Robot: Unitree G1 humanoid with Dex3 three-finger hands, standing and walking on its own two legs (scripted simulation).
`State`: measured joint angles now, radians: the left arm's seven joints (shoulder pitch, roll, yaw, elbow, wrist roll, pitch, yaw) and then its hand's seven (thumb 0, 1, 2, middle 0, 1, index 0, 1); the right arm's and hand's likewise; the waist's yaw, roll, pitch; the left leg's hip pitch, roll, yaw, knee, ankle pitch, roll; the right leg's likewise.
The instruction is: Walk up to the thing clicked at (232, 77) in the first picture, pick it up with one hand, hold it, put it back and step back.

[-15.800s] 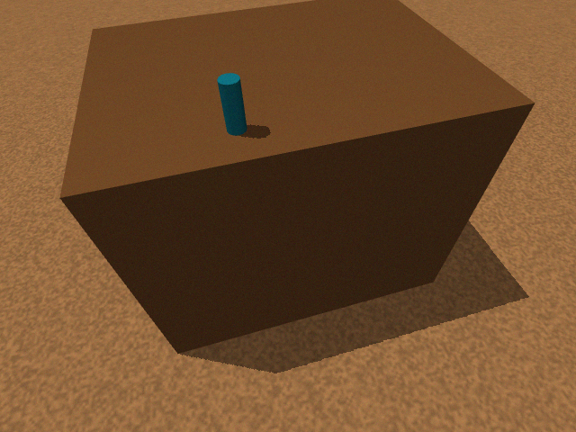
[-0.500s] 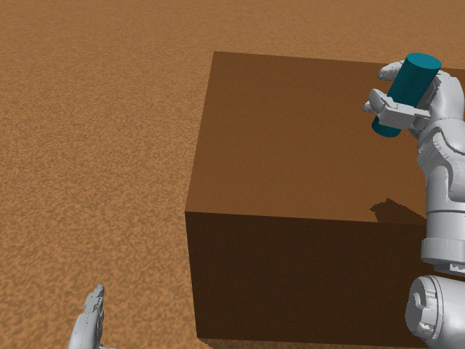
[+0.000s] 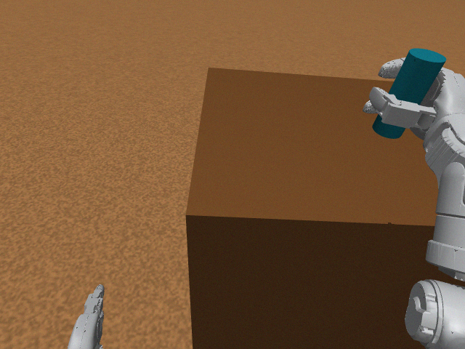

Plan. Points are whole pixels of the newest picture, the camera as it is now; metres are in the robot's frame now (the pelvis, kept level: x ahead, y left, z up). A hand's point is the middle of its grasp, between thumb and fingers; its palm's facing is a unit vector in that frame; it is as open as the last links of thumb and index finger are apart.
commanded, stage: lift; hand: right
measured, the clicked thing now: (405, 96) +0.36 -0.20 +0.31
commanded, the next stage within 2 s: hold in 0.14 s
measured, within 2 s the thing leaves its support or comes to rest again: neither
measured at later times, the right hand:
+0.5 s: hand (405, 87) +0.35 -0.18 +0.33, palm faces +0.13 +0.99 -0.01, open 5.7 cm
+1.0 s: hand (400, 92) +0.34 -0.18 +0.32, palm faces +0.13 +0.99 +0.00, open 5.7 cm
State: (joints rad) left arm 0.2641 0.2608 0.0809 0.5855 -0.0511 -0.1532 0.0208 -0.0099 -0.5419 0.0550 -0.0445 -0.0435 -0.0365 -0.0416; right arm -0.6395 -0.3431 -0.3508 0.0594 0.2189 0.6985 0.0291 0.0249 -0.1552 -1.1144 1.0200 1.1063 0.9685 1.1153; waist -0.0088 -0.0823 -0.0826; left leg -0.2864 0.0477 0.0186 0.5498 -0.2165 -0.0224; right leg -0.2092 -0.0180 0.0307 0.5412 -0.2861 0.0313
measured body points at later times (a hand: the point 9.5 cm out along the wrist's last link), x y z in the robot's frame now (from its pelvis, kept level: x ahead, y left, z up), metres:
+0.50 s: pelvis +0.00 -0.01 +0.00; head -0.05 +0.03 +0.45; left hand +0.18 +0.25 -0.07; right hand +0.33 -0.23 +0.33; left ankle +0.05 +0.13 -0.73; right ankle +0.01 -0.14 -0.73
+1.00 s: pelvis +0.00 +0.00 +0.00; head -0.06 +0.04 +0.45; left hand +0.18 +0.25 -0.07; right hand +0.33 -0.23 +0.33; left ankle +0.05 +0.13 -0.73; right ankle +0.01 -0.14 -0.73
